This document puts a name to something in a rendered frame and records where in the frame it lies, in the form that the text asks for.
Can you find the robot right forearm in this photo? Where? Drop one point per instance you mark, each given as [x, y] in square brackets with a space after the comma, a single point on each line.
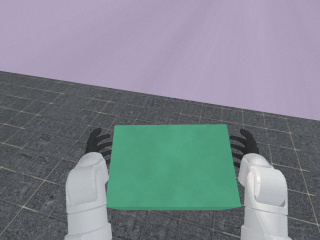
[265, 200]

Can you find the carton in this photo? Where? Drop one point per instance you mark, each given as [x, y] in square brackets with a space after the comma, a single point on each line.
[172, 167]

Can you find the robot left hand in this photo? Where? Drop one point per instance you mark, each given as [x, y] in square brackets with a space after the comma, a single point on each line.
[92, 144]

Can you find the robot left forearm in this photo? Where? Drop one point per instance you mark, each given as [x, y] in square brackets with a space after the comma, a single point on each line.
[86, 199]

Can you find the robot right hand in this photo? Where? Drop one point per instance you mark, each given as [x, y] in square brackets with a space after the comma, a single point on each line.
[249, 143]

